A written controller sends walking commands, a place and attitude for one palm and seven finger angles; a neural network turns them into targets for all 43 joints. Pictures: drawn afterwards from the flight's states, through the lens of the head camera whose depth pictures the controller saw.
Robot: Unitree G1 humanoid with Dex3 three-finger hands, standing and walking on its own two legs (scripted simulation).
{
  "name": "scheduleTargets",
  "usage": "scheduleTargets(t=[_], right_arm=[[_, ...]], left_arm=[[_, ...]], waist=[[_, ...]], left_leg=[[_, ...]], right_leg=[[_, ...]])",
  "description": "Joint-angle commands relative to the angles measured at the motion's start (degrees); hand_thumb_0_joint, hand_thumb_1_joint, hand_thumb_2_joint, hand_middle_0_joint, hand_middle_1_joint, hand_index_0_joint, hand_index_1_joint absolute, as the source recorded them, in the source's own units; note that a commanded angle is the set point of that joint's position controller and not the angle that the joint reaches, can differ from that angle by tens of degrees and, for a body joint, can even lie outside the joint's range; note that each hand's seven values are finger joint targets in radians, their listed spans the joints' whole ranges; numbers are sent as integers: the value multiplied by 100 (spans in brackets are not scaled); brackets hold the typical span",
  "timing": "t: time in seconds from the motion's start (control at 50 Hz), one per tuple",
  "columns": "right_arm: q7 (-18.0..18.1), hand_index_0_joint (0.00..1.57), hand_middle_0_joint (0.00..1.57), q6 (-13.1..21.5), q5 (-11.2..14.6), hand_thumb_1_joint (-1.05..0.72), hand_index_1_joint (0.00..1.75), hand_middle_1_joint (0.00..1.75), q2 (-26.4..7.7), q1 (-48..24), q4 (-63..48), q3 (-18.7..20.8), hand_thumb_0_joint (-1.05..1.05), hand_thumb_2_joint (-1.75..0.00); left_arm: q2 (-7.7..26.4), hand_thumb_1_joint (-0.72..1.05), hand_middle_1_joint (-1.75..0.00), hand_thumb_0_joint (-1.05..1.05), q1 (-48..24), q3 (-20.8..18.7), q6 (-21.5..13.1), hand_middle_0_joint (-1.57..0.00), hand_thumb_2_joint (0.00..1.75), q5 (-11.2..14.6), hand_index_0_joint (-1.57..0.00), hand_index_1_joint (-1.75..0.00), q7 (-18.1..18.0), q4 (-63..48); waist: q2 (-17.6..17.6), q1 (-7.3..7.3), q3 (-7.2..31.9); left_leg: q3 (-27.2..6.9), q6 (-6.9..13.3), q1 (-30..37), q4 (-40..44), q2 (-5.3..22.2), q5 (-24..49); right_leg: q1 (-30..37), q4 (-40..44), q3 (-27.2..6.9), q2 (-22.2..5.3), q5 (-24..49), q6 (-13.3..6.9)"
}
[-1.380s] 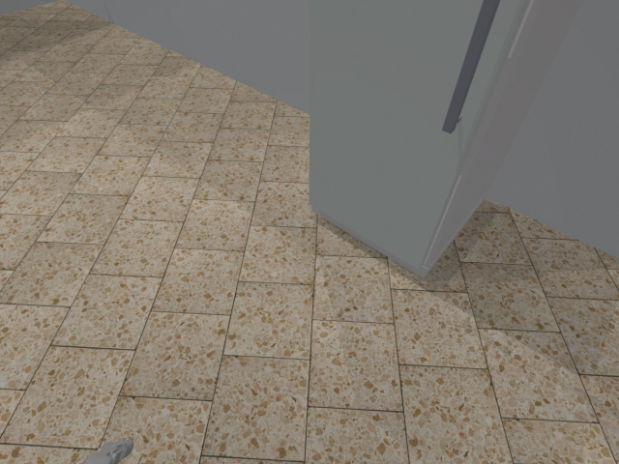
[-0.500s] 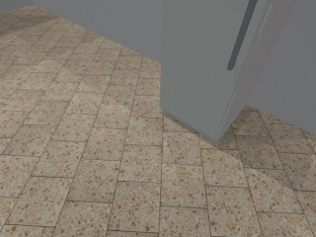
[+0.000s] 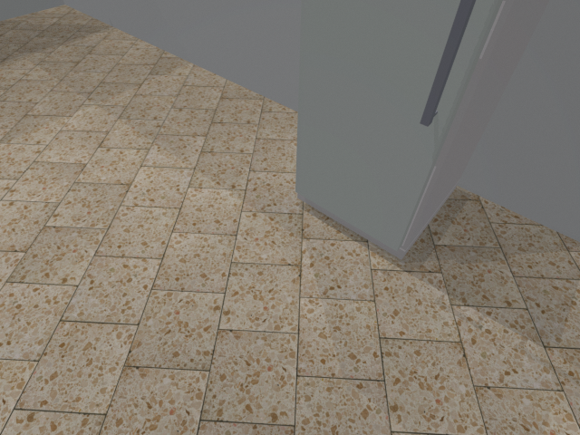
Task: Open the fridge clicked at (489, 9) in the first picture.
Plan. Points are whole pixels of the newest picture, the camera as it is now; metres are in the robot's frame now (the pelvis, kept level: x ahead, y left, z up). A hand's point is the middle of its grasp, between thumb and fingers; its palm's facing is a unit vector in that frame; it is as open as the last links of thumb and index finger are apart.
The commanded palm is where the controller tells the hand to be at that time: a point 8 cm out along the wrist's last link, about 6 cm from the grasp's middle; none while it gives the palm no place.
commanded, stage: look at it before walking up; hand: right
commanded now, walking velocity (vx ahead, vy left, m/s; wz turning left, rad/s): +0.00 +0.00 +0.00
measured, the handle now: (457, 41) +0.93 -0.34 +0.14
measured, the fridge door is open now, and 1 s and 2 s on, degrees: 0 0 0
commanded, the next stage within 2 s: walk to a spot facing it in 0.26 s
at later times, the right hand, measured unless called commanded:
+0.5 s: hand out of the picture +0.08 -0.25 -0.16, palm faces -0.04 +0.94 -0.33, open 7.4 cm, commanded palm none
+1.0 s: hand out of the picture +0.04 -0.17 -0.16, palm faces -0.20 +0.96 -0.20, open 7.4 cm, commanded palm none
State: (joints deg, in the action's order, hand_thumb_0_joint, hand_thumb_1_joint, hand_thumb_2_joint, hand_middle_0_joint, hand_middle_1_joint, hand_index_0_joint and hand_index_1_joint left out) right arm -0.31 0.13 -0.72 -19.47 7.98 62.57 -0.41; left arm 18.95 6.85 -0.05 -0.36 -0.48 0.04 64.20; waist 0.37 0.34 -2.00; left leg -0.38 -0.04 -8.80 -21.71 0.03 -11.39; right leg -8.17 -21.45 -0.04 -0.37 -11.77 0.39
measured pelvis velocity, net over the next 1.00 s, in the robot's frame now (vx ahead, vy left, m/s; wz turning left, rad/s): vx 0.05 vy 0.02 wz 0.30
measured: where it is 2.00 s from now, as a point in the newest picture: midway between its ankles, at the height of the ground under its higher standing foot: (299, 391)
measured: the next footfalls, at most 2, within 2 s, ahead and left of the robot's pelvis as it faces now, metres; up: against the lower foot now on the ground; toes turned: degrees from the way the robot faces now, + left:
right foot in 1.22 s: +0.29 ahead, -0.07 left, +0.00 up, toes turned +19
left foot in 1.86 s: +0.37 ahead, +0.10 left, +0.00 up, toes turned +55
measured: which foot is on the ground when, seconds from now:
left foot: down 0.00-1.00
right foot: down 0.00-0.74, up 0.76-1.00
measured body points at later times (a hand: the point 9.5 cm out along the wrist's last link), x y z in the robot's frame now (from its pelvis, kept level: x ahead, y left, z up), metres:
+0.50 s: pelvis +0.01 +0.00 +0.00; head +0.02 +0.00 +0.45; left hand +0.09 +0.29 -0.13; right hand +0.08 -0.30 -0.14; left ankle +0.01 +0.12 -0.75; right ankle +0.00 -0.12 -0.75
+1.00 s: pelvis +0.05 +0.02 +0.00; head +0.08 +0.04 +0.45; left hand +0.08 +0.29 -0.14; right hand +0.05 -0.22 -0.14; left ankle -0.01 +0.10 -0.75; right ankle +0.12 -0.11 -0.67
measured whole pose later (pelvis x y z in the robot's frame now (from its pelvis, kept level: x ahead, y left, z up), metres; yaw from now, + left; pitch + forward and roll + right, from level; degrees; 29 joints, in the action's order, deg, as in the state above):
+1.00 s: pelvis +0.05 +0.02 +0.00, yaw +17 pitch +1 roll +0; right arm -0.8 1.7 -1.2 -9.1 26.2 58.3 1.6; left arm 13.6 8.5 -3.6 0.6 -1.3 1.0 54.5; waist -0.9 2.8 -2.2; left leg -5.6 3.1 -7.6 -21.4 -4.1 -14.6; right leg -33.2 -60.9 1.4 -4.8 -13.4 4.0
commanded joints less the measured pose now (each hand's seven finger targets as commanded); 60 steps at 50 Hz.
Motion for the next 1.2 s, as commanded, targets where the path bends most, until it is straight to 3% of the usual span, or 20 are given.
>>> scheduleTargets(t=[0.0, 0.36, 0.44, 0.56, 0.62, 0.64, 0.66, 0.68, 0.7, 0.72, 0.74, 0.76, 0.8, 0.84, 0.9, 1.02, 1.1, 1.14, 1.16, 1.18], right_arm=[[97, 20, 20, 159, 4, -90, 30, 30, -1167, -208, -390, 238, 0, -90], [86, 20, 20, 143, 1, -90, 30, 30, -1180, -258, -414, 239, 0, -90], [114, 20, 20, -80, 3, -90, 30, 30, -561, 106, -470, 176, 0, -90], [50, 20, 20, -227, -40, -90, 30, 30, -523, 271, -885, 329, 0, -90], [-61, 20, 20, -272, -56, -90, 30, 30, -290, 550, -991, 368, 0, -90], [-104, 20, 20, -276, -62, -90, 30, 30, -239, 608, -1055, 416, 0, -90], [-141, 20, 20, -273, -71, -90, 30, 30, -254, 683, -1099, 459, 0, -90], [-172, 20, 20, -239, -85, -90, 30, 30, -215, 958, -1053, 493, 0, -90], [-173, 20, 20, -188, -108, -90, 30, 30, -229, 1512, -889, 521, 0, -90], [-98, 20, 20, -72, -172, -90, 30, 30, -624, 1958, -798, 602, 0, -90], [14, 20, 20, 3, -106, -90, 30, 30, -977, 2262, -787, 619, 0, -90], [95, 20, 20, 57, -59, -90, 30, 30, -846, 2084, -871, 616, 0, -90], [95, 20, 20, 162, -37, -90, 30, 30, -487, 1555, -984, 553, 0, -90], [59, 20, 20, 266, -38, -90, 30, 30, -247, 1468, -1018, 491, 0, -90], [55, 20, 20, 348, -32, -90, 30, 30, -201, 1779, -879, 510, 0, -90], [108, 20, 20, 364, -81, -90, 30, 30, -67, 2162, -703, 522, 0, -90], [146, 20, 20, 319, -126, -90, 30, 30, -105, 2148, -676, 545, 0, -90], [154, 20, 20, 297, -122, -90, 30, 30, -187, 1867, -773, 587, 0, -90], [147, 20, 20, 296, -100, -90, 30, 30, -248, 1621, -813, 612, 0, -90], [133, 20, 20, 301, -60, -90, 30, 30, -207, 1443, -869, 649, 0, -90]], left_arm=[[1194, 90, -30, 0, -300, -204, -162, -20, 90, 8, -20, -30, -78, -377], [1243, 90, -30, 0, -392, -211, -174, -20, 90, -1, -20, -30, -94, -403], [550, 90, -30, 0, 39, -149, -30, -20, 90, -16, -20, -30, -147, -440], [712, 90, -30, 0, 117, -372, 84, -20, 90, -33, -20, -30, -207, -851], [888, 90, -30, 0, 0, -461, 64, -20, 90, -44, -20, -30, -146, -1008], [905, 90, -30, 0, -140, -492, 43, -20, 90, -48, -20, -30, -125, -1085], [886, 90, -30, 0, -264, -505, 31, -20, 90, -54, -20, -30, -109, -1167], [845, 90, -30, 0, -409, -501, 33, -20, 90, -72, -20, -30, -90, -1223], [742, 90, -30, 0, -556, -473, 65, -20, 90, -74, -20, -30, -63, -1267], [254, 90, -30, 0, -510, -392, 111, -20, 90, -37, -20, -30, -29, -1401], [35, 90, -30, 0, -833, -335, 44, -20, 90, -71, -20, -30, -7, -1718], [262, 90, -30, 0, -813, -375, -5, -20, 90, -88, -20, -30, 18, -1753], [243, 90, -30, 0, -528, -440, -71, -20, 90, -78, -20, -30, 56, -1530], [105, 90, -30, 0, -265, -437, -89, -20, 90, -107, -20, -30, 86, -1435], [-99, 90, -30, 0, -161, -432, -93, -20, 90, -87, -20, -30, 91, -1413], [-231, 90, -30, 0, -643, -411, -143, -20, 90, -62, -20, -30, 94, -1729], [-337, 90, -30, 0, -963, -391, -224, -20, 90, -27, -20, -30, 100, -1900], [-304, 90, -30, 0, -695, -393, -283, -20, 90, 3, -20, -30, 80, -1859], [-219, 90, -30, 0, -191, -418, -319, -20, 90, 5, -20, -30, 40, -1712], [-30, 90, -30, 0, 658, -468, -353, -20, 90, 3, -20, -30, -41, -1437]], waist=[[-21, -12, 420], [-33, -16, 425], [-6, -46, 392], [-294, -53, 351], [-1073, 55, 374], [-1235, 104, 306], [-1249, 171, 163], [-1041, 378, 30], [-370, 692, 6], [1554, 822, -263], [2344, 854, -589], [1511, 657, -691], [645, 295, -633], [316, 121, -351], [327, 114, -49], [674, 302, 9], [847, 415, -107], [934, 270, -66], [830, -8, 114], [573, -375, 421]], left_leg=[[-561, 156, 69, 343, 683, 717], [-558, 143, 90, 353, 667, 954], [-652, 72, -288, -121, 607, 1512], [-610, 39, -944, -1131, 256, 1281], [-34, -66, -1114, -2362, -100, -1373], [33, -76, -1054, -2631, 37, -1700], [-26, -47, -795, -2592, 191, -1755], [21, -1, -298, -2164, 179, -1604], [-46, 72, 302, -1356, 56, -1431], [-1953, 434, 594, 299, 974, -2530], [-4201, 838, 328, 1502, 1989, -2447], [-4054, 920, 102, 1693, 1990, -2496], [-3455, 918, -221, 1352, 1603, -2065], [-2582, 998, -91, 1084, 1302, -852], [-2029, 965, 378, 851, 1049, 417], [-2079, 1065, 889, 744, 1039, 856], [-2186, 1039, 732, 487, 1067, 1325], [-2201, 970, 279, 211, 1036, 1564], [-2032, 841, 1, -193, 855, 1755], [-1761, 653, -605, -1011, 486, 1881]], right_leg=[[98, 303, -548, -642, 797, -190], [288, 363, -489, -675, 986, -183], [329, -99, -118, -735, 1142, -72], [149, -329, -162, -1131, 880, -278], [-188, 321, -703, -1897, -932, -755], [-432, 473, -781, -2081, -1415, -870], [-847, 426, -700, -2119, -1771, -854], [-1329, 15, -415, -1937, -2069, -683], [-1907, -953, -36, -1543, -2495, -401], [-2971, -3072, 753, -580, -2812, 103], [-3918, -4423, 513, -42, -2650, 212], [-3756, -4580, -145, -338, -1771, 119], [-3300, -4579, -157, -581, -974, 115], [-3037, -4346, -63, -594, -466, 235], [-3049, -4104, 80, -541, -150, 344], [-3359, -3382, 151, -531, -104, 404], [-2731, -2341, 251, -352, -472, 308], [-1815, -1649, 237, -257, -589, 215], [-1001, -1078, 306, -141, -387, 174], [348, -529, 244, -140, -19, 101]])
